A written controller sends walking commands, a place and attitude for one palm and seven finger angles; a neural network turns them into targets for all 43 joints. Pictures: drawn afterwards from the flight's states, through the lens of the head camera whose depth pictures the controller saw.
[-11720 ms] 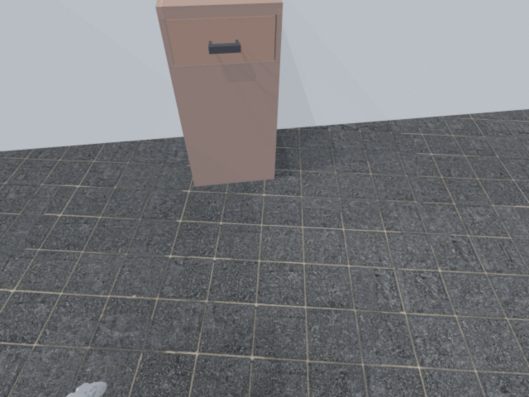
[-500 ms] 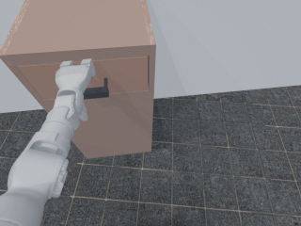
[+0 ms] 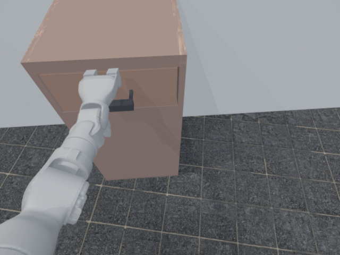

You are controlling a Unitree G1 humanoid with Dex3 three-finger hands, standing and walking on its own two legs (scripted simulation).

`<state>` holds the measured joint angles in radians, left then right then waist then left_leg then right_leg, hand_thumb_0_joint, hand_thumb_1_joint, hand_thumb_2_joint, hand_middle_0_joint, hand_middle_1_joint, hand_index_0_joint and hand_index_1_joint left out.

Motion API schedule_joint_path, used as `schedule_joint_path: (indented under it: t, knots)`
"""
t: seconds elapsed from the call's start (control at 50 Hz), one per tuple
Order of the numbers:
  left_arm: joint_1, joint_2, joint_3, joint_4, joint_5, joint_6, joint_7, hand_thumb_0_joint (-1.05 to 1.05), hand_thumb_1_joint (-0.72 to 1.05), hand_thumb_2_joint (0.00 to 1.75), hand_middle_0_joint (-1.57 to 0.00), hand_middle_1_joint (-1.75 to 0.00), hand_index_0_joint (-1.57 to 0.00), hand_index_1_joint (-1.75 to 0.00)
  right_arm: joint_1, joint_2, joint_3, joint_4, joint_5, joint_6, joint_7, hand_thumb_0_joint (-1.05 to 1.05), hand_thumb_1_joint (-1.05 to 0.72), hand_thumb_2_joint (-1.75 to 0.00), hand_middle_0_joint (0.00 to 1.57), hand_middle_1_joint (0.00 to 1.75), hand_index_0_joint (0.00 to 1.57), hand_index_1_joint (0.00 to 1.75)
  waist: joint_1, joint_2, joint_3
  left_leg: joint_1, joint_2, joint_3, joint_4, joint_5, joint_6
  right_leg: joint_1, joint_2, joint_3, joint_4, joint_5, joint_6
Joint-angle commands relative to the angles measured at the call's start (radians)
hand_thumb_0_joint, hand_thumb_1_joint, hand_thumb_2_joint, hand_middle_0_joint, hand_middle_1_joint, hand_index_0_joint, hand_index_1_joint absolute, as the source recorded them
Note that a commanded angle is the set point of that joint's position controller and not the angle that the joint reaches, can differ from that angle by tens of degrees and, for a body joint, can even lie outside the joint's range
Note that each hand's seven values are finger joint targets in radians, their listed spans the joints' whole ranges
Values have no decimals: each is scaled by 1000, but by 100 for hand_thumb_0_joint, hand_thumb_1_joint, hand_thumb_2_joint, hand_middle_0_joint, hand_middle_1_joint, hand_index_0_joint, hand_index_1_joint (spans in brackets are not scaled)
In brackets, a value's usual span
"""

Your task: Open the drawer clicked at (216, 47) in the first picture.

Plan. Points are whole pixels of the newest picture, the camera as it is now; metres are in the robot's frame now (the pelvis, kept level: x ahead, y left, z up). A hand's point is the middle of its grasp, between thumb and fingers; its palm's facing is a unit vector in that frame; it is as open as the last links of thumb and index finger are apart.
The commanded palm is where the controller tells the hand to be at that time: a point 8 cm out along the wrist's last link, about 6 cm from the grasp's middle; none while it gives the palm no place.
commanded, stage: lower the fingers behind the handle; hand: left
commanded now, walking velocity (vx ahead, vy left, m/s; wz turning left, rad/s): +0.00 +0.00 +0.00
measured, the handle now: (114, 99) +0.55 +0.15 +0.00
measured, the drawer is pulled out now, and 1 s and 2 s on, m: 0.00 0.00 0.00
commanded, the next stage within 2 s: close the thumb around the handle in 1.52 s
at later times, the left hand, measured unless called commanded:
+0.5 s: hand (110, 112) +0.49 +0.15 +0.02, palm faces -0.04 -0.04 -1.00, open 13.8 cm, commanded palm +0.47 +0.16 +0.07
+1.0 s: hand (112, 118) +0.49 +0.15 -0.01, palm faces -0.06 -0.04 -1.00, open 13.8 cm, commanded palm +0.47 +0.15 +0.04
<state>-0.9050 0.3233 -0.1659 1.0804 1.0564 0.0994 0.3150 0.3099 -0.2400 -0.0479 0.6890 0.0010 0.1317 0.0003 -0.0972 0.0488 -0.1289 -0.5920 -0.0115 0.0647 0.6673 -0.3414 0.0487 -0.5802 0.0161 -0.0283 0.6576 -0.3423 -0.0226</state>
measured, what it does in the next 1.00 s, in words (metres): stands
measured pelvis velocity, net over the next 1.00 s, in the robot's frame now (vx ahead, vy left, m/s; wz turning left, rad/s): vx -0.01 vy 0.00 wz -0.02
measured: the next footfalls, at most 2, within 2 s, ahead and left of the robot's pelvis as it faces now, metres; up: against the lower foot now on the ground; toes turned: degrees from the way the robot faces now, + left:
none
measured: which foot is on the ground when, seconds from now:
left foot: down 0.00-1.00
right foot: down 0.00-1.00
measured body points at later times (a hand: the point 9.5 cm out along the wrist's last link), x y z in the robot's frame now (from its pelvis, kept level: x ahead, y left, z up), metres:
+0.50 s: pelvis +0.00 -0.01 -0.01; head +0.09 -0.02 +0.43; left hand +0.48 +0.15 +0.07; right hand -0.01 -0.28 -0.14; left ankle -0.02 +0.09 -0.72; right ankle -0.02 -0.11 -0.72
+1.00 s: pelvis -0.01 +0.00 -0.02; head +0.10 +0.00 +0.42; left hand +0.49 +0.15 +0.04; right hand -0.01 -0.27 -0.15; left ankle -0.02 +0.09 -0.72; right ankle -0.02 -0.11 -0.72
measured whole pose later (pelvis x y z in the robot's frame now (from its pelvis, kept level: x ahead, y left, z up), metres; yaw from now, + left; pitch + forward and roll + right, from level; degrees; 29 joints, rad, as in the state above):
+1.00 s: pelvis -0.01 +0.00 -0.02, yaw -1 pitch +22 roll -1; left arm -0.90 0.36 -0.10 1.17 1.09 0.05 0.41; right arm 0.37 -0.24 -0.05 0.71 -0.02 0.09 0.00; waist -0.15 0.05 -0.17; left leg -0.81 0.01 0.07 0.83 -0.40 0.05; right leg -0.79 0.03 -0.03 0.80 -0.38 -0.02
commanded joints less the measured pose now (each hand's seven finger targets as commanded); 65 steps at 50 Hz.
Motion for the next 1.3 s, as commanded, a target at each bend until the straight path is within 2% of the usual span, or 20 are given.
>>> schedule_joint_path:
  t: [0.0,0.04,0.1,0.18,0.26,0.32,0.38,0.48,0.52,0.58,0.6,0.66,0.68,0.76,0.8,1.02,1.04,1.14,1.18,1.28]
  knots:
    - [-474,171,39,-161,8,0,21,0,-50,30,-30,-120,-30,-120,119,-150,-54,-63,-1,-20,-17,0,-90,-90,20,30,20,30,-42,-43,-371,248,-4,-45,-28,407,0,132,30,18,-57,372,-14]
    - [-486,173,37,-155,3,-12,17,0,-50,30,-30,-120,-30,-120,129,-155,-52,-60,-1,-26,-21,0,-90,-90,20,30,20,30,-54,-72,-341,219,-6,-43,-30,362,3,125,30,22,-65,354,-9]
    - [-472,266,108,-186,11,-49,28,0,-50,30,-30,-120,-30,-120,139,-154,-52,-62,-6,-35,-29,0,-90,-90,20,30,20,30,-30,-45,-415,198,-14,-34,-17,379,7,185,25,38,-48,408,-10]
    - [-426,259,114,-176,28,-65,59,0,-50,30,-30,-120,-30,-120,153,-151,-58,-56,-8,-43,-23,0,-90,-90,20,30,20,30,-22,-31,-414,171,-12,-33,-1,401,2,166,29,32,-31,416,-12]
    - [-463,244,99,-163,23,-48,81,0,-50,30,-30,-120,-30,-120,159,-155,-62,-43,-7,-50,-17,0,-90,-90,20,30,20,30,-45,-40,-400,154,-11,-32,4,369,3,142,30,31,-35,392,-10]
    - [-467,246,100,-169,26,-47,87,0,-50,30,-30,-120,-30,-120,171,-157,-69,-32,-10,-53,-17,0,-90,-90,20,30,20,30,-48,-5,-430,176,-10,-34,17,384,3,126,33,34,-27,397,-10]
    - [-463,206,73,-157,18,-53,84,0,-50,30,-30,-120,-30,-120,179,-155,-69,-25,-10,-54,-14,0,-90,-90,20,30,20,30,-58,-6,-421,180,-9,-39,25,391,4,102,36,28,-25,392,-10]
    - [-454,286,132,-134,32,-54,103,0,-50,30,-30,-120,-30,-120,182,-160,-63,-22,-15,-56,-19,0,-90,-90,20,30,20,30,-48,-7,-445,127,-13,-34,41,377,4,117,32,33,-2,409,-8]
    - [-430,264,118,-89,35,-39,111,0,-50,30,-30,-120,-30,-120,178,-160,-61,-23,-14,-57,-18,0,-90,-90,20,30,20,30,-57,-31,-401,104,-12,-33,48,359,5,87,35,29,-3,393,-7]
    - [-444,246,105,-100,33,-38,111,0,-50,30,-30,-120,-30,-120,186,-159,-63,-29,-15,-60,-15,0,-90,-90,20,30,20,30,-58,-1,-443,126,-10,-37,60,380,3,73,36,28,10,392,-8]
    - [-455,230,88,-90,33,-35,108,0,-50,30,-30,-120,-30,-120,187,-158,-63,-25,-14,-60,-15,0,-90,-90,20,30,20,30,-71,-11,-424,125,-8,-39,65,377,4,57,38,26,10,389,-7]
    - [-462,245,104,-100,29,-48,103,0,-50,30,-30,-120,-30,-120,194,-160,-63,-26,-17,-61,-16,0,-90,-90,20,30,20,30,-72,-17,-456,123,-8,-47,81,388,4,52,38,26,25,392,-8]
    - [-471,215,78,-99,30,-50,104,0,-50,30,-30,-120,-30,-120,198,-158,-64,-24,-19,-63,-15,0,-90,-90,20,30,20,30,-81,2,-440,127,-5,-48,83,389,4,27,38,23,28,386,-7]
    - [-448,226,96,-39,29,-33,111,0,-50,30,-30,-120,-30,-120,201,-164,-61,-15,-21,-59,-14,0,-90,-90,20,30,20,30,-87,-29,-420,98,-4,-54,96,371,2,-2,39,17,38,358,-8]
    - [-444,207,83,-44,33,-29,115,0,-50,30,-30,-120,-30,-120,205,-160,-61,-21,-22,-59,-10,0,-90,-90,20,30,20,30,-78,-3,-435,102,-3,-53,102,384,1,-14,41,14,49,361,-9]
    - [-420,251,144,-119,54,-63,165,0,-50,30,-30,-120,-30,-120,207,-159,-68,-23,-37,-58,-6,0,-90,-90,20,30,20,30,-58,22,-500,97,10,-69,157,436,-6,-54,44,8,106,368,-12]
    - [-428,223,123,-130,55,-62,173,0,-50,30,-30,-120,-30,-120,204,-155,-69,-24,-39,-58,-3,0,-90,-90,20,30,20,30,-62,33,-509,103,9,-70,161,434,-7,-62,45,6,108,363,-13]
    - [-451,195,99,-88,53,-9,197,0,-50,30,-30,-120,-30,-120,202,-160,-69,-9,-37,-53,6,0,-90,-90,20,30,20,30,-78,42,-474,104,15,-79,157,403,-12,-111,48,-5,106,309,-14]
    - [-493,219,106,-89,49,8,193,0,-50,30,-30,-120,-30,-120,207,-164,-67,-7,-36,-50,4,0,-90,-90,20,30,20,30,-85,46,-500,111,14,-80,154,391,-11,-99,47,-2,104,305,-13]
    - [-481,215,95,-45,33,23,160,0,-50,30,-30,-120,-30,-120,210,-164,-58,-10,-29,-47,-8,0,-90,-90,20,30,20,30,-91,12,-474,90,10,-78,141,368,-4,-76,47,-1,90,306,-11]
